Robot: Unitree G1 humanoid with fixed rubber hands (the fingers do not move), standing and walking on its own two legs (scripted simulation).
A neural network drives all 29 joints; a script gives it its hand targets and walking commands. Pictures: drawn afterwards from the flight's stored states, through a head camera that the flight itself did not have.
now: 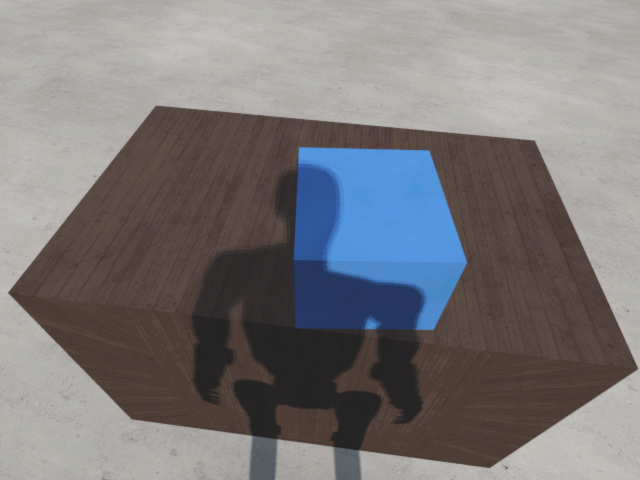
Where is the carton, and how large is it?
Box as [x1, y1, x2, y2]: [294, 147, 466, 329]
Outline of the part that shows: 299,147 294,243 295,328 433,329 466,261 429,151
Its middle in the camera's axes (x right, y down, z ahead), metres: +0.08 -0.01 +0.67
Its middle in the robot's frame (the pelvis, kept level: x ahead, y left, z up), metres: +0.52 -0.06 -0.02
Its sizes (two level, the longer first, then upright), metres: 0.258 0.233 0.180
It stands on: a pedestal, 0.67 m high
